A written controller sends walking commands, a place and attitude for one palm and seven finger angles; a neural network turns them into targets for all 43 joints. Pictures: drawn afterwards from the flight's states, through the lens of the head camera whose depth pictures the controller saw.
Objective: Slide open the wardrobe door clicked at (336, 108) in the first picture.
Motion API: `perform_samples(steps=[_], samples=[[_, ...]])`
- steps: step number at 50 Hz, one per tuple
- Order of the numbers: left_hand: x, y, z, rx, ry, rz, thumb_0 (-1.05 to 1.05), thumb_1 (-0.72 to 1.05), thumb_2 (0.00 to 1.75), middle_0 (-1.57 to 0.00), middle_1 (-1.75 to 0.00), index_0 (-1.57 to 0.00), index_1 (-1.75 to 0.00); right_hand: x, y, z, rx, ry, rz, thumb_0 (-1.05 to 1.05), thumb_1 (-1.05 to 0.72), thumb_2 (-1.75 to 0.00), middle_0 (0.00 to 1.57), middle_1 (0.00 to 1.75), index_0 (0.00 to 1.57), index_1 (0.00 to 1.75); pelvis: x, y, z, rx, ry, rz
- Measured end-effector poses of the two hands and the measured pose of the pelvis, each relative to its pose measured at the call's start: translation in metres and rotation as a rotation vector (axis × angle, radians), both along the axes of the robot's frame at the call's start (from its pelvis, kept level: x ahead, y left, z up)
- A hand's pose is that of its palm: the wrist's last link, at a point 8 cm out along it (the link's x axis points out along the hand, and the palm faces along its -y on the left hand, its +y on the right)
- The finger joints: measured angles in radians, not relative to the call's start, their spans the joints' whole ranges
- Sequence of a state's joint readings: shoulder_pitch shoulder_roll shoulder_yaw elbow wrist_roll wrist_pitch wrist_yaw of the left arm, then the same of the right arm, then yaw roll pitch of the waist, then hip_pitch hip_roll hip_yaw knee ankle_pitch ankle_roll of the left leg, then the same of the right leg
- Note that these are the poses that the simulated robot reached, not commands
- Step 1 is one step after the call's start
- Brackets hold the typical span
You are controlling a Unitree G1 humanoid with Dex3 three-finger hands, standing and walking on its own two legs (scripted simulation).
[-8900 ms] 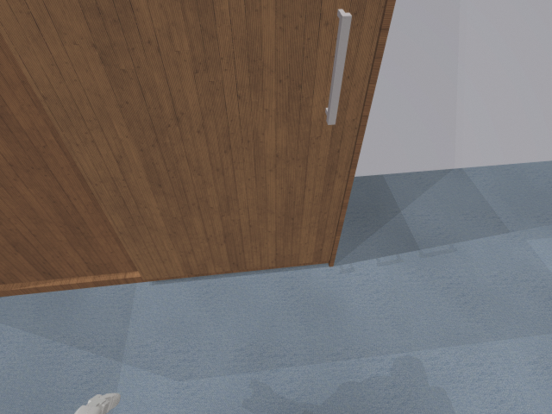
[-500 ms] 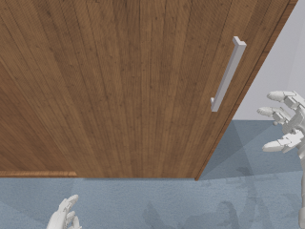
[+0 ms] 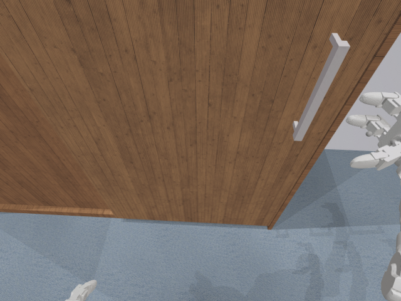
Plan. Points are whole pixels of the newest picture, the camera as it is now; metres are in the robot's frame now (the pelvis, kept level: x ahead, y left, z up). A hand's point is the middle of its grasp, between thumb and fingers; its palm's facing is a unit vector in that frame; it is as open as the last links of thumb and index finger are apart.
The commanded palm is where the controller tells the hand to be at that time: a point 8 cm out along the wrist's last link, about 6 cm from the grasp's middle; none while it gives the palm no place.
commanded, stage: move the hooked fingers beside the handle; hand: right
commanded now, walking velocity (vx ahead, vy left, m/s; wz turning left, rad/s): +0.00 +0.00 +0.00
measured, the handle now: (313, 94) +0.53 -0.18 +0.13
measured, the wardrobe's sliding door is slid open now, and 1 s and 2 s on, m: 0.00 0.00 0.00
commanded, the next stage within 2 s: feel for the door with the fingertips in 1.16 s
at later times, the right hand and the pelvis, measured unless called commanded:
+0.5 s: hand (358, 113) +0.47 -0.26 +0.14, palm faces -0.06 +1.00 +0.01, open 14.0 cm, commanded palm +0.44 -0.30 +0.14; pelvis +0.01 -0.01 +0.00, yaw +1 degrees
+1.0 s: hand (358, 118) +0.46 -0.25 +0.14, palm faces -0.05 +1.00 +0.01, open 14.0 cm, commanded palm +0.44 -0.30 +0.14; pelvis +0.01 -0.01 +0.00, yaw +1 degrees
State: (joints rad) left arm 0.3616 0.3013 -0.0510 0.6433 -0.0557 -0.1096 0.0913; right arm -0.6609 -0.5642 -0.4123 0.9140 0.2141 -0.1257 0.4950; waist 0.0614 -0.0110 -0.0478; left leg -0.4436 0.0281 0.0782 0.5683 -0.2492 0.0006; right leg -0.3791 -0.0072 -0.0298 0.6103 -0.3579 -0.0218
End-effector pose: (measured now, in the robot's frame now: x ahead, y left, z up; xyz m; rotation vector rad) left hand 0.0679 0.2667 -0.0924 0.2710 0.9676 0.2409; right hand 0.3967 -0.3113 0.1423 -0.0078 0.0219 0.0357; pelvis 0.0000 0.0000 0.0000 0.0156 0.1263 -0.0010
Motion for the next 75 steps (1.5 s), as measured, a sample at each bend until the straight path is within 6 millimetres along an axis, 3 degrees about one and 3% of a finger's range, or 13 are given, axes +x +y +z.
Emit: perform_samples(steps=[11,24,31,49,67,75], samples=[[-0.026,-0.002,-0.004,0.003,0.1,0.051,0.01,0.9,0.9,-0.2,-0.3,-0.2,-0.3,0.033,0.002,-0.001,0.011,0.003,0.005,-0.01,0.49,-0.3,0.3,1.2,0.3,1.2,0.004,-0.004,-0.002,0.003,0.039,0.012],[-0.047,-0.004,-0.007,0.007,0.212,0.097,0.01,0.9,0.9,-0.2,-0.3,-0.2,-0.3,0.058,0.0,-0.004,0.018,-0.005,0.022,-0.01,0.49,-0.3,0.3,1.2,0.3,1.2,0.01,-0.008,-0.004,0.01,0.084,0.02],[-0.043,-0.008,-0.007,-0.013,0.212,0.107,0.01,0.9,0.9,-0.2,-0.3,-0.2,-0.3,0.054,0.001,-0.008,0.018,-0.019,0.023,-0.01,0.49,-0.3,0.3,1.2,0.3,1.2,0.015,-0.01,-0.003,0.012,0.084,0.028],[-0.002,-0.01,-0.006,-0.014,0.113,0.031,0.01,0.9,0.9,-0.2,-0.3,-0.2,-0.3,0.045,0.003,-0.005,0.024,0.001,0.015,-0.01,0.5,-0.3,0.3,1.2,0.3,1.2,0.011,-0.008,-0.004,0.014,0.065,0.007],[-0.04,-0.003,-0.009,-0.006,0.21,0.083,0.01,0.91,0.9,-0.2,-0.3,-0.2,-0.3,0.055,0.01,-0.008,0.016,0.001,0.024,-0.01,0.5,-0.3,0.3,1.2,0.3,1.2,0.009,-0.005,-0.005,0.012,0.08,0.013],[-0.042,-0.005,-0.009,-0.016,0.21,0.097,0.01,0.91,0.9,-0.2,-0.3,-0.2,-0.3,0.06,0.025,-0.013,0.023,-0.003,0.037,-0.01,0.5,-0.3,0.3,1.2,0.3,1.2,0.012,-0.005,-0.005,0.012,0.081,0.02]])
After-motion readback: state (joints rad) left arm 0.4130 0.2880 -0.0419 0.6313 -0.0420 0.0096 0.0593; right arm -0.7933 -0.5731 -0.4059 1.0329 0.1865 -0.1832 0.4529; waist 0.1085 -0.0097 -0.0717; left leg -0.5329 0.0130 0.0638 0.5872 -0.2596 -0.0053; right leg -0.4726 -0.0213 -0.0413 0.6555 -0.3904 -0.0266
